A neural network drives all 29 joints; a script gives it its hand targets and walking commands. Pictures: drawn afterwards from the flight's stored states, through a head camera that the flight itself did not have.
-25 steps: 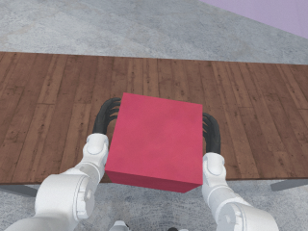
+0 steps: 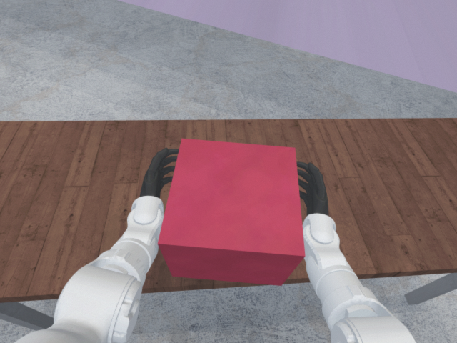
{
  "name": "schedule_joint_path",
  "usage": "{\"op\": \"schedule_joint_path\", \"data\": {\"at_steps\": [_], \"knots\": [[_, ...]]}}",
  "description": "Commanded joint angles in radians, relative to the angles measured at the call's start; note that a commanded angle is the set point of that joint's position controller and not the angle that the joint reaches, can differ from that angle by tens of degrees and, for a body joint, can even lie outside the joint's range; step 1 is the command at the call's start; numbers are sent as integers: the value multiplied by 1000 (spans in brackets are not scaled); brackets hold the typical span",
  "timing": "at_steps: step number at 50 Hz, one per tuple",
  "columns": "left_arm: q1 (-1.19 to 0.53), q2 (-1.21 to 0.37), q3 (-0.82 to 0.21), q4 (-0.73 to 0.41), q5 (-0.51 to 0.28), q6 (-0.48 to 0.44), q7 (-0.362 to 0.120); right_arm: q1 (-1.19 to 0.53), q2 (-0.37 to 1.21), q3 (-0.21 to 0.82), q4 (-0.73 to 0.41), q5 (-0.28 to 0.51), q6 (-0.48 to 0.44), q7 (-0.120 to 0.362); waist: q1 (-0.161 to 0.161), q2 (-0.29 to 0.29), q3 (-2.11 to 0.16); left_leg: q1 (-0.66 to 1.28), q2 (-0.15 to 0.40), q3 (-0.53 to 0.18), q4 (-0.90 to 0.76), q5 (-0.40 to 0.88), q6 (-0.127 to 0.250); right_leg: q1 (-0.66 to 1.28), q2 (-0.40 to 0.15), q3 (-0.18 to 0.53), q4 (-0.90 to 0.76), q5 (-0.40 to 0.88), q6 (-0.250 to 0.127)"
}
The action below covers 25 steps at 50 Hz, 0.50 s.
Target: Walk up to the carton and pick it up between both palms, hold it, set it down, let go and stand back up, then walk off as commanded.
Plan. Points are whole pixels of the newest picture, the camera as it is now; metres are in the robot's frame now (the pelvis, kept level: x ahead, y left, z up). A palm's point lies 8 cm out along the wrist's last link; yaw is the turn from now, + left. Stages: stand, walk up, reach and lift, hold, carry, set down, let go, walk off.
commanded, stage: reach and lift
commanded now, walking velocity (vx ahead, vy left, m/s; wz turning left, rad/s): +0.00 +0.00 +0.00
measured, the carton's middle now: (232, 213) +0.37 -0.01 +0.00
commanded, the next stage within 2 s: none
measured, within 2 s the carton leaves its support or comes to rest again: neither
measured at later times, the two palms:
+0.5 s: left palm (147, 170) +0.40 +0.13 +0.10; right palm (329, 187) +0.36 -0.17 +0.09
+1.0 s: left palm (139, 154) +0.38 +0.13 +0.16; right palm (343, 161) +0.37 -0.17 +0.15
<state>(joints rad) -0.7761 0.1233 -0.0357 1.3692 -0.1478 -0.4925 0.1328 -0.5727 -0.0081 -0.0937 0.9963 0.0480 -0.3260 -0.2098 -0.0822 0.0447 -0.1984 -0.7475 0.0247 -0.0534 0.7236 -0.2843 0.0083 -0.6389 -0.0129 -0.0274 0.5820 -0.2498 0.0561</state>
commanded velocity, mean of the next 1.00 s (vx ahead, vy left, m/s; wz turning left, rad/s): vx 0.00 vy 0.00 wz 0.00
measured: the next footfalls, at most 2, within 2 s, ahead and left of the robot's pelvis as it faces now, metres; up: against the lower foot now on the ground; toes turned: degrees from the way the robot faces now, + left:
none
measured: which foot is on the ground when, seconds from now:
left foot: down 0.00-1.00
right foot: down 0.00-1.00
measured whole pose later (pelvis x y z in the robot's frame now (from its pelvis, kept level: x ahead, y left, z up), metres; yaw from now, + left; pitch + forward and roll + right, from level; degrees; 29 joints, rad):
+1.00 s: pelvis +0.01 -0.03 +0.03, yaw +1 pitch -2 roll -1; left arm -0.52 -0.02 0.25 0.44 0.16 0.28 0.06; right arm -0.54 -0.04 -0.02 0.61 0.09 0.15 -0.18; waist -0.06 -0.03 -0.03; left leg -0.15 0.03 -0.05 0.33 -0.15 -0.02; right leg -0.07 -0.01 -0.03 0.23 -0.14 0.03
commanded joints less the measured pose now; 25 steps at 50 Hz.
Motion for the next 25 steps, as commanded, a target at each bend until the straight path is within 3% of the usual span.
{"op": "schedule_joint_path", "data": {"at_steps": [1,6,16,25], "knots": [[-596,-855,-229,-325,171,-37,-196,-584,865,431,-207,-95,47,138,-24,42,-522,448,-47,-9,-104,361,-57,258,68,3,-74,282,-53],[-562,-847,-193,-388,200,35,-216,-568,843,420,-243,-78,103,135,-18,32,-443,509,-41,-15,-157,399,-61,318,64,9,-132,310,-51],[-517,-862,-243,-572,204,159,-222,-552,818,449,-371,-64,159,132,-14,29,-390,607,-44,-9,-257,420,-69,433,58,12,-243,334,-54],[-474,-877,-265,-664,194,310,-201,-605,755,468,-455,-13,225,152,27,17,-375,662,-45,-1,-316,398,-68,460,66,3,-288,281,-60]]}}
